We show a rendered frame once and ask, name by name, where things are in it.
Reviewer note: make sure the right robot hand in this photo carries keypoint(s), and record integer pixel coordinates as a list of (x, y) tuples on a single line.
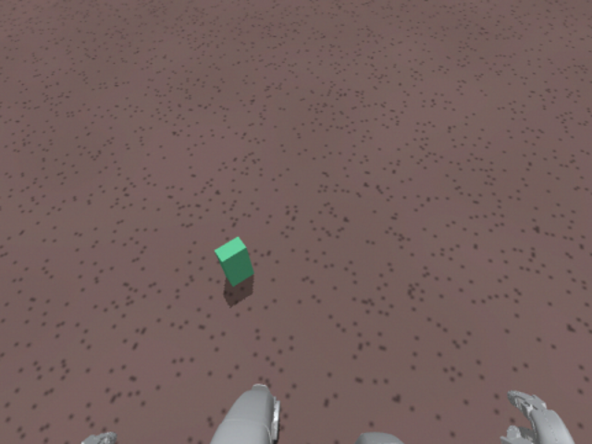
[(548, 428)]

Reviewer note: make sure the carton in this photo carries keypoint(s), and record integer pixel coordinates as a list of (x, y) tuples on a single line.
[(235, 261)]

